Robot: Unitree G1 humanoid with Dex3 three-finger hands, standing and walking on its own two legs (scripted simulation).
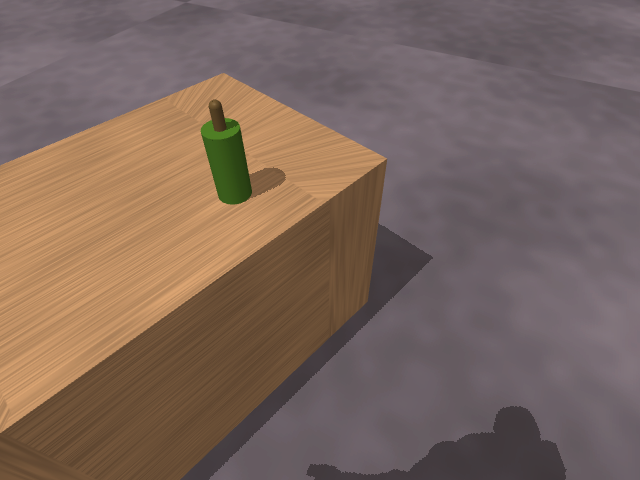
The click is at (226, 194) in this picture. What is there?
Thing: necked bottle
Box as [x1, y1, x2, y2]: [201, 99, 251, 204]
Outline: 214,99 209,102 209,109 212,119 202,126 201,134 219,198 226,203 239,203 247,199 251,193 240,129 236,121 223,117 221,104 219,101
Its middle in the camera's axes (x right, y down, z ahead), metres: -0.20 -0.19 +0.83
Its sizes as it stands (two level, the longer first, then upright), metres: 0.078 0.078 0.230
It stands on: a support 0.65 m high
